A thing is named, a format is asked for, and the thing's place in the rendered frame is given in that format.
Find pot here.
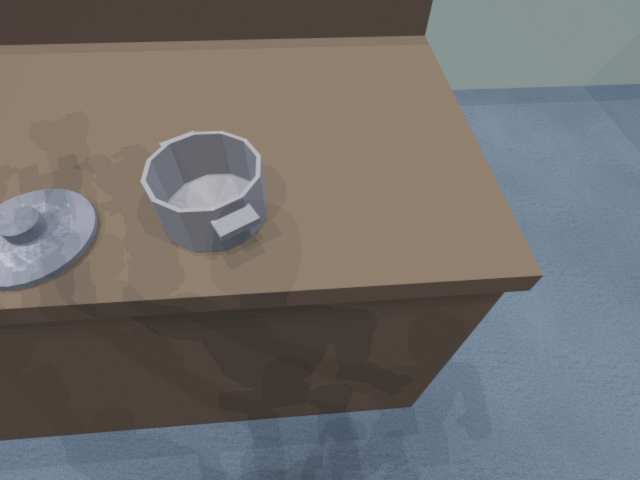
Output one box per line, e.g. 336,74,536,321
140,131,267,252

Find table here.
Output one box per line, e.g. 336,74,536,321
0,0,543,441

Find lid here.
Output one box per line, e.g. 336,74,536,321
0,189,98,290

